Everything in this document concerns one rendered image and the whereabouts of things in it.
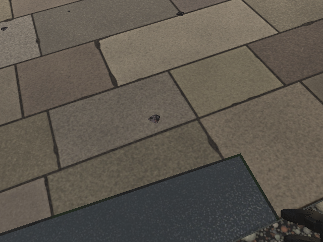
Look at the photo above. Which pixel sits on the right robot hand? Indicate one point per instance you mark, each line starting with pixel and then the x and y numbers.
pixel 312 219

